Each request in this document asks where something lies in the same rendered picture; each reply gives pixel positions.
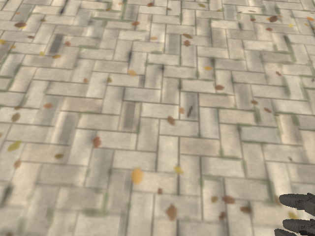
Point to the right robot hand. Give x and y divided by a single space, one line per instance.
302 226

